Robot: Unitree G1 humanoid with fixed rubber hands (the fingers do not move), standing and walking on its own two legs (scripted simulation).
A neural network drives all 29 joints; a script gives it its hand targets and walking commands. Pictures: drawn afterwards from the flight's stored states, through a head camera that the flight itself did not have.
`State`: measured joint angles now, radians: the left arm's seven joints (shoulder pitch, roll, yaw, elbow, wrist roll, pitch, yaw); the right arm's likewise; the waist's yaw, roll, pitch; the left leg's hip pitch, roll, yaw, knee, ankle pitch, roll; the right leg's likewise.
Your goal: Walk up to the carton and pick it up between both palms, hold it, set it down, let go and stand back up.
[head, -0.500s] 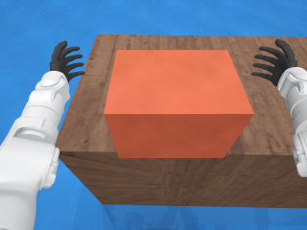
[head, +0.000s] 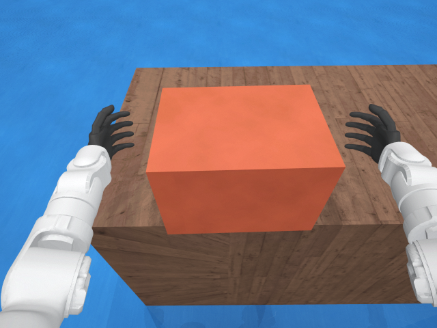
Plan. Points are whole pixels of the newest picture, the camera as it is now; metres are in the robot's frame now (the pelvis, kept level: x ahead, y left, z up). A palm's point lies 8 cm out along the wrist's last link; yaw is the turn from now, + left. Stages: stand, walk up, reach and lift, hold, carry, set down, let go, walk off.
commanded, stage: set down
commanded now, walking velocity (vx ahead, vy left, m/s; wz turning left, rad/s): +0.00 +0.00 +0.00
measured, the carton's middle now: (238, 160) +0.45 -0.02 +0.04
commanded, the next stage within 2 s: none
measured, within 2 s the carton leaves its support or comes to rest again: neither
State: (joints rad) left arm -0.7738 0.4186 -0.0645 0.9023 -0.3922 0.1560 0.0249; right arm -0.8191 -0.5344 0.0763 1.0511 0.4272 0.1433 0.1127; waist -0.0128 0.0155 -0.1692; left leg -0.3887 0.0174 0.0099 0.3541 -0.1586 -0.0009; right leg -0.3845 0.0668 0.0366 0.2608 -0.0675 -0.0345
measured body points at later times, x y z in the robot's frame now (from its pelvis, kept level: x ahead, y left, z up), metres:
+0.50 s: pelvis +0.01 +0.00 +0.00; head -0.01 +0.01 +0.45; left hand +0.34 +0.23 +0.06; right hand +0.35 -0.27 +0.07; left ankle +0.00 +0.12 -0.75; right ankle +0.02 -0.10 -0.75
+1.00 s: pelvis +0.02 +0.01 +0.01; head +0.00 +0.02 +0.45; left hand +0.29 +0.21 +0.01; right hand +0.28 -0.27 +0.01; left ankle +0.00 +0.12 -0.75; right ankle +0.02 -0.10 -0.75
